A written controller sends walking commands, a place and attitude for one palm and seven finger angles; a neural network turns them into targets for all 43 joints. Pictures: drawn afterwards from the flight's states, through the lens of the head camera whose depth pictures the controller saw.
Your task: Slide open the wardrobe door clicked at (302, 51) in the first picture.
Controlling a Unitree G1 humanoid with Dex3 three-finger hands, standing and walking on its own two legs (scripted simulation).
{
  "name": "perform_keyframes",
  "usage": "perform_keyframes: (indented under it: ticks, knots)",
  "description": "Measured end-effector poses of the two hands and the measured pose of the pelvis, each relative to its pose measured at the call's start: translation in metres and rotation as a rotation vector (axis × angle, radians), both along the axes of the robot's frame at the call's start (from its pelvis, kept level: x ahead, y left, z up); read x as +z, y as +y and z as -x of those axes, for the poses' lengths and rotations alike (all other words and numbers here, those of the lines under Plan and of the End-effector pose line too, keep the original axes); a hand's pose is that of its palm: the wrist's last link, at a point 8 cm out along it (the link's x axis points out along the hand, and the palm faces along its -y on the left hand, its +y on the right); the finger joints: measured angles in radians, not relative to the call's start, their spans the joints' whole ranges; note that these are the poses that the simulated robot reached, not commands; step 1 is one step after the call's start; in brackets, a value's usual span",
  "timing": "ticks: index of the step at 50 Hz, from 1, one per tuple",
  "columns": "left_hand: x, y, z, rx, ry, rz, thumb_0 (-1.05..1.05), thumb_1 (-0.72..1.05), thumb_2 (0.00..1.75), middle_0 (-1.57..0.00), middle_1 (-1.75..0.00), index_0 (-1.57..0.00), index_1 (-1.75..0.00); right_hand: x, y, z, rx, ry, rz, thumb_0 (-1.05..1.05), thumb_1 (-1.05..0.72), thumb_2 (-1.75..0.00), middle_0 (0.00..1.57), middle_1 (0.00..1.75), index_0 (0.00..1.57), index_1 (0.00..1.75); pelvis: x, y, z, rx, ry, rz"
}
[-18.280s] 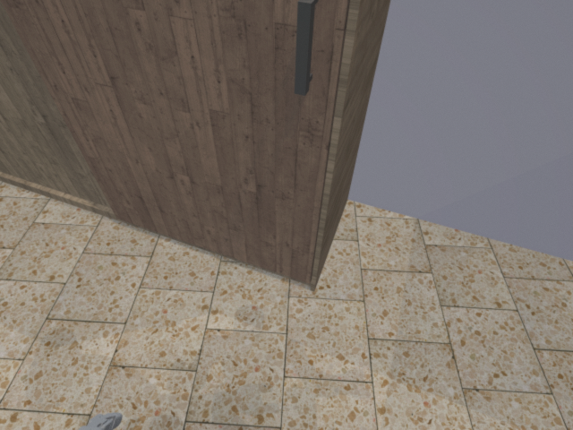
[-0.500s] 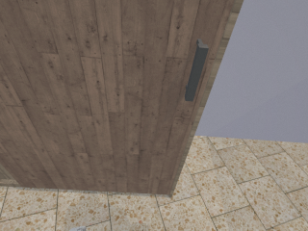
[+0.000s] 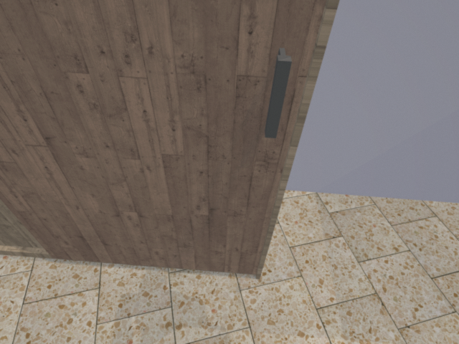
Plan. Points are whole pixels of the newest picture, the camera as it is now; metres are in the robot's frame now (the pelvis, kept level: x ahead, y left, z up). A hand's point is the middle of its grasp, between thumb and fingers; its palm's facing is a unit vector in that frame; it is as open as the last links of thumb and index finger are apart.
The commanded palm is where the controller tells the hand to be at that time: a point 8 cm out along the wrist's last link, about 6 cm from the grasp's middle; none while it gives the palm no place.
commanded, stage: come to a stop and stand still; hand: right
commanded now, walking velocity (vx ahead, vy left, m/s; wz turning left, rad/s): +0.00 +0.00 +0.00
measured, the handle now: (276, 94) +0.54 -0.04 +0.19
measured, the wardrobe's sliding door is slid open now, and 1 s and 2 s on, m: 0.00 0.00 0.00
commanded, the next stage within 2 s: look again from close up in 0.90 s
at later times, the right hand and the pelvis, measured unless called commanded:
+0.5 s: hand out of the picture -0.10 -0.17 -0.19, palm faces +0.11 +0.98 -0.17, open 7.4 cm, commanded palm none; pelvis -0.04 -0.01 -0.01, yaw -2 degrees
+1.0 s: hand out of the picture -0.05 -0.20 -0.17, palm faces -0.01 +0.98 -0.19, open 7.3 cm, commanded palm none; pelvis -0.07 -0.02 +0.00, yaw +1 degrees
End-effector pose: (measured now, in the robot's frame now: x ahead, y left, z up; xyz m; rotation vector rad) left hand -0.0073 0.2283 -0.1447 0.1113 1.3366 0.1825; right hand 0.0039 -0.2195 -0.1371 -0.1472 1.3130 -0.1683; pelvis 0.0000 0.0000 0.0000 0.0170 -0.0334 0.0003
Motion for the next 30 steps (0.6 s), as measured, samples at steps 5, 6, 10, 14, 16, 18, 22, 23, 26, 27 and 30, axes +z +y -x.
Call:
perform_keyframes:
  ticks: [5, 6, 10, 14, 16, 18, 22, 23, 26, 27, 30]
  knots:
    - [0.001, -0.007, -0.009, -0.018, -0.036, 0.006, 0.01, 0.91, 0.90, -0.20, -0.30, -0.20, -0.30, -0.004, 0.001, 0.027, -0.010, 0.046, -0.012, 0.01, -0.92, -0.90, 0.20, 0.30, 0.20, 0.30, 0.000, -0.001, 0.007, 0.000, -0.004, -0.004]
    - [0.001, -0.006, -0.009, -0.020, -0.038, 0.004, 0.01, 0.92, 0.90, -0.20, -0.30, -0.20, -0.30, -0.004, 0.002, 0.031, -0.013, 0.054, -0.015, 0.01, -0.92, -0.90, 0.20, 0.30, 0.20, 0.30, 0.000, -0.002, 0.008, -0.001, -0.005, -0.004]
    - [0.002, -0.004, -0.010, -0.034, -0.041, -0.005, 0.01, 0.92, 0.90, -0.20, -0.30, -0.20, -0.30, -0.005, 0.003, 0.047, -0.031, 0.073, -0.024, 0.01, -0.91, -0.90, 0.20, 0.30, 0.20, 0.30, 0.000, -0.004, 0.013, -0.007, -0.006, -0.003]
    - [0.003, -0.001, -0.010, -0.048, -0.041, -0.014, 0.01, 0.91, 0.90, -0.20, -0.30, -0.20, -0.30, -0.005, 0.005, 0.066, -0.057, 0.091, -0.028, 0.00, -0.91, -0.90, 0.20, 0.30, 0.20, 0.30, 0.001, -0.005, 0.020, -0.013, -0.008, 0.002]
    - [0.004, 0.000, -0.011, -0.055, -0.043, -0.016, 0.01, 0.91, 0.90, -0.20, -0.30, -0.20, -0.30, -0.004, 0.006, 0.077, -0.072, 0.105, -0.029, 0.00, -0.91, -0.90, 0.20, 0.30, 0.20, 0.30, 0.001, -0.005, 0.025, -0.017, -0.010, 0.005]
    - [0.004, 0.001, -0.011, -0.063, -0.047, -0.018, 0.01, 0.91, 0.90, -0.20, -0.30, -0.20, -0.30, -0.003, 0.008, 0.091, -0.087, 0.120, -0.030, 0.00, -0.91, -0.90, 0.20, 0.30, 0.20, 0.30, 0.001, -0.005, 0.029, -0.022, -0.012, 0.007]
    - [0.006, 0.002, -0.009, -0.063, -0.058, -0.029, 0.00, 0.91, 0.90, -0.20, -0.30, -0.20, -0.30, -0.008, 0.009, 0.114, -0.113, 0.157, -0.041, 0.00, -0.91, -0.90, 0.20, 0.30, 0.20, 0.30, 0.000, -0.005, 0.039, -0.039, -0.015, -0.006]
    - [0.007, 0.002, -0.006, -0.054, -0.060, -0.034, 0.00, 0.91, 0.90, -0.20, -0.30, -0.20, -0.30, -0.011, 0.008, 0.117, -0.115, 0.166, -0.043, 0.00, -0.91, -0.90, 0.20, 0.30, 0.20, 0.30, -0.002, -0.006, 0.041, -0.039, -0.016, -0.008]
    - [0.008, 0.001, 0.012, -0.022, -0.069, -0.057, 0.00, 0.91, 0.90, -0.20, -0.30, -0.20, -0.30, -0.026, -0.001, 0.108, -0.093, 0.152, -0.051, 0.01, -0.91, -0.90, 0.20, 0.30, 0.20, 0.30, -0.008, -0.009, 0.046, -0.024, -0.014, -0.012]
    - [0.007, 0.000, 0.019, -0.016, -0.066, -0.067, 0.00, 0.91, 0.90, -0.20, -0.30, -0.20, -0.30, -0.031, -0.005, 0.100, -0.081, 0.131, -0.054, 0.01, -0.91, -0.90, 0.20, 0.30, 0.20, 0.30, -0.012, -0.012, 0.048, -0.020, -0.010, -0.018]
    - [0.009, -0.009, 0.046, -0.010, -0.021, -0.081, 0.00, 0.91, 0.90, -0.20, -0.30, -0.20, -0.30, -0.033, -0.017, 0.075, -0.055, 0.054, -0.057, 0.01, -0.91, -0.90, 0.20, 0.30, 0.20, 0.30, -0.011, -0.018, 0.056, -0.008, -0.018, 0.008]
